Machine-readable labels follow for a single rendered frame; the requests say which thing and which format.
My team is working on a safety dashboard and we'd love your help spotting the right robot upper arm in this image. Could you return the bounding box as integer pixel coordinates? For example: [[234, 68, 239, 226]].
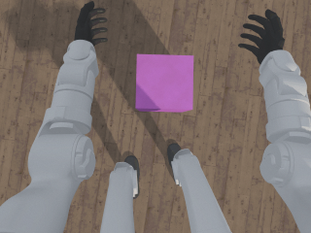
[[259, 140, 311, 233]]

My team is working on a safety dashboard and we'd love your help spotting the robot left forearm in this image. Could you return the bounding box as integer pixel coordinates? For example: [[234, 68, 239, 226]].
[[27, 40, 99, 177]]

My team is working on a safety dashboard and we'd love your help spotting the carton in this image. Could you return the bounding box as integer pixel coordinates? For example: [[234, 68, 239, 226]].
[[135, 53, 194, 113]]

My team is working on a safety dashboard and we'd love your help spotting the robot left shin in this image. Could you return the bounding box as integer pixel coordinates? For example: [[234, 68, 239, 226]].
[[109, 162, 133, 180]]

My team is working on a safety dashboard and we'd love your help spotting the robot shin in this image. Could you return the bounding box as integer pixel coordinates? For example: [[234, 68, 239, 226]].
[[109, 162, 133, 180], [174, 149, 200, 164]]

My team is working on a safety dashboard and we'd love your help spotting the right robot hand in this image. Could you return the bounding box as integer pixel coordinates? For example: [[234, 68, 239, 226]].
[[238, 9, 285, 64]]

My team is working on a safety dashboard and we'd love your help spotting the robot right forearm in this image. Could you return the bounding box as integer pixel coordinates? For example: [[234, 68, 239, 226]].
[[259, 50, 311, 146]]

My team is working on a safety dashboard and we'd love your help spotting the left robot hand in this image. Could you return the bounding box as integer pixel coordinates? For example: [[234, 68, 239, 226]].
[[74, 1, 108, 46]]

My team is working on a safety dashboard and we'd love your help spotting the robot right shin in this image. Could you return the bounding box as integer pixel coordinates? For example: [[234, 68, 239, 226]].
[[174, 149, 200, 164]]

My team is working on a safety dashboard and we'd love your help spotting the left robot upper arm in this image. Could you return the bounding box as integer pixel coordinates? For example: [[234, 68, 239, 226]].
[[0, 134, 96, 233]]

